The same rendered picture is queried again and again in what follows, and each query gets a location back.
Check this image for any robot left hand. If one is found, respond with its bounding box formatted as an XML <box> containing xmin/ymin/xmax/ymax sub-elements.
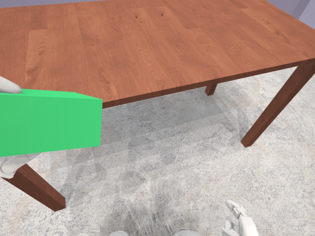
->
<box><xmin>0</xmin><ymin>76</ymin><xmax>41</xmax><ymax>179</ymax></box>

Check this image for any sponge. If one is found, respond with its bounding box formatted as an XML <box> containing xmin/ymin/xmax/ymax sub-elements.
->
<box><xmin>0</xmin><ymin>88</ymin><xmax>103</xmax><ymax>157</ymax></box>

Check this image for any robot right hand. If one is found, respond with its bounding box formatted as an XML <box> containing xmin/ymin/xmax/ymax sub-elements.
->
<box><xmin>222</xmin><ymin>199</ymin><xmax>259</xmax><ymax>236</ymax></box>

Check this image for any table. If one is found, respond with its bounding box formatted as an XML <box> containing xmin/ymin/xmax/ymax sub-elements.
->
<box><xmin>0</xmin><ymin>0</ymin><xmax>315</xmax><ymax>212</ymax></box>

